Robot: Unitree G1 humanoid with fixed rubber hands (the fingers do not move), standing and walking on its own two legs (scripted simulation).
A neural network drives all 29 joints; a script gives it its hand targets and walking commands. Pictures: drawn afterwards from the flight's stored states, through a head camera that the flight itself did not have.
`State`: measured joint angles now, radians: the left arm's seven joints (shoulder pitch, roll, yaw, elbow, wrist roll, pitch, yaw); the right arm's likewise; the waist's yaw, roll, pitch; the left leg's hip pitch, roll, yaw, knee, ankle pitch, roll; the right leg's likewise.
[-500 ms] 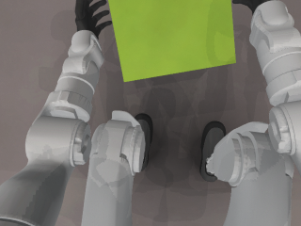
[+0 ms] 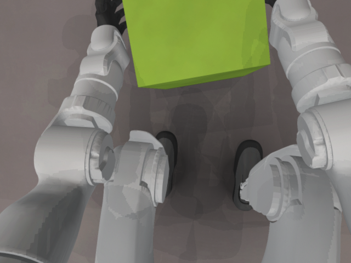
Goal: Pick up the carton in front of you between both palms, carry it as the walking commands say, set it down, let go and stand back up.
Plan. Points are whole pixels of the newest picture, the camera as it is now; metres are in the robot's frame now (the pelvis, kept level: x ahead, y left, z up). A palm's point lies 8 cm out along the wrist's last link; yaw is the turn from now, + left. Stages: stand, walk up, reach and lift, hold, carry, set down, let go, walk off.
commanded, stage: reach and lift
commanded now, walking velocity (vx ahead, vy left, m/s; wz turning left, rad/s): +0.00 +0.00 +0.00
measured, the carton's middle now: (195, 32) +0.52 +0.03 -0.24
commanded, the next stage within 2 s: none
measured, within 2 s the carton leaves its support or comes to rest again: leaves its support in 0.06 s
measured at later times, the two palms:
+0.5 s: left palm (51, 15) +0.48 +0.17 +0.02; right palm out of the picture +0.51 -0.13 +0.02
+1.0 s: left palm out of the picture +0.46 +0.16 +0.16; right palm out of the picture +0.47 -0.14 +0.16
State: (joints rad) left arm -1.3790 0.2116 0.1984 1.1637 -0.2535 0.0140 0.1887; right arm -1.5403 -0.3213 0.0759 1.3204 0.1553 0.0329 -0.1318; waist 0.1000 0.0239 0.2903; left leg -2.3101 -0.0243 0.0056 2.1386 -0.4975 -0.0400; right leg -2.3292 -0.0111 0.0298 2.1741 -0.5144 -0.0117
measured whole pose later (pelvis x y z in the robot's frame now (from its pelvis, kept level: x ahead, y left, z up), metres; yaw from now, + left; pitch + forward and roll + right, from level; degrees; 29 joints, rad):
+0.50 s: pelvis +0.00 +0.00 +0.08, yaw -2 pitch +41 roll +2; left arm -1.01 -0.01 0.56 0.72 0.17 0.32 0.08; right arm -1.15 -0.08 -0.36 0.92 -0.20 0.31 -0.07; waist 0.07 -0.02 -0.13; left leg -2.12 -0.04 -0.02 1.90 -0.51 -0.05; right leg -2.14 0.08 0.05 1.92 -0.49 0.02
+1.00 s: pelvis +0.04 +0.00 +0.20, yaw -2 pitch +37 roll +1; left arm -0.71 -0.08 0.45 0.58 0.15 0.36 0.07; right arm -0.77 0.04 -0.34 0.66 -0.17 0.34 -0.06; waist 0.06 -0.02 -0.25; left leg -1.67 -0.04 -0.04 1.53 -0.50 -0.03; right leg -1.67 0.07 0.05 1.54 -0.50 0.01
